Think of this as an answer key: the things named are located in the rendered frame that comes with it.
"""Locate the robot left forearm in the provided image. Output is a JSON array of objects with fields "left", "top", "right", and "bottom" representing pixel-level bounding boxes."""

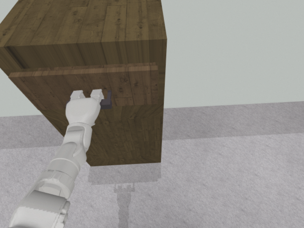
[{"left": 9, "top": 123, "right": 92, "bottom": 228}]

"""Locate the left robot upper arm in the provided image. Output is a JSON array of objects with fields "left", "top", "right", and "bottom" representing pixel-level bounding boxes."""
[{"left": 10, "top": 190, "right": 70, "bottom": 228}]

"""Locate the left robot hand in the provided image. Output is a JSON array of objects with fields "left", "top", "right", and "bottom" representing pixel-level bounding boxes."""
[{"left": 66, "top": 89, "right": 104, "bottom": 127}]

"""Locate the cabinet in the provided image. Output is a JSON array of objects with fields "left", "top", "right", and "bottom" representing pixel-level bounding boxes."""
[{"left": 0, "top": 0, "right": 167, "bottom": 166}]

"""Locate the handle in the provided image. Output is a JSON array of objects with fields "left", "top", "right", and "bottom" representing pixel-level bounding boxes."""
[{"left": 66, "top": 90, "right": 112, "bottom": 109}]

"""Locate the drawer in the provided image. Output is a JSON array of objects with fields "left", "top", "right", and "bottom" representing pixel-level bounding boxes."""
[{"left": 8, "top": 62, "right": 158, "bottom": 110}]

